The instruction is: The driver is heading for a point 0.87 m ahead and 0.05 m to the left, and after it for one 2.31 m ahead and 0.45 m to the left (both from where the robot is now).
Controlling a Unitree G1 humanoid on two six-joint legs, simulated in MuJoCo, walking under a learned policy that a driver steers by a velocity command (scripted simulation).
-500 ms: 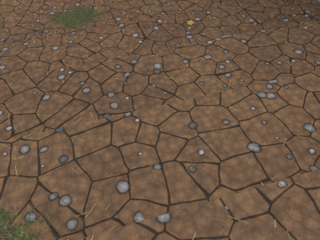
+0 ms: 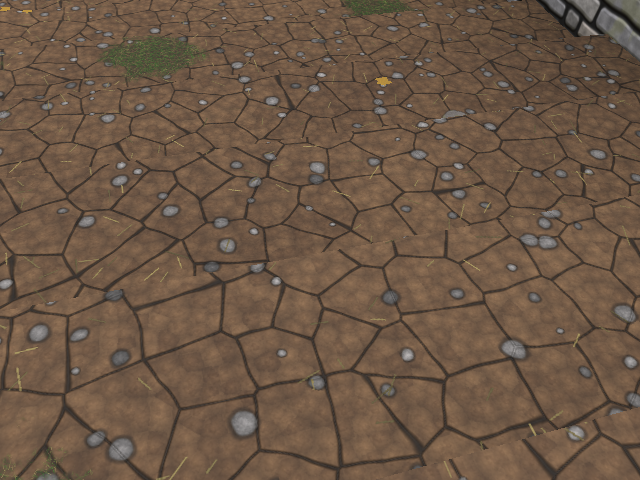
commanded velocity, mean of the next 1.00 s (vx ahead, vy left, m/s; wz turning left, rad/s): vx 0.48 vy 0.00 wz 0.00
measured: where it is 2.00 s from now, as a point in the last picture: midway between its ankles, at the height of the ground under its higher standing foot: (274, 389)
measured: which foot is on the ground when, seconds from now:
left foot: down 0.00-0.40, up 0.42-1.00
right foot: up 0.00-0.36, down 0.38-1.00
